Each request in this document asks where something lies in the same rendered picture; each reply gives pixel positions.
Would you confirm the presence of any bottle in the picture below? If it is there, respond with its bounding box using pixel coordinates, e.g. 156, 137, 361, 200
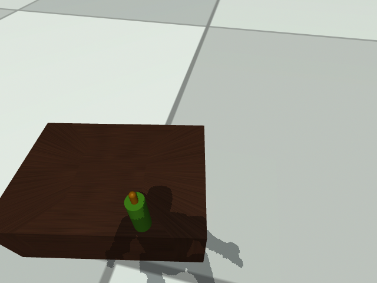
124, 191, 152, 232

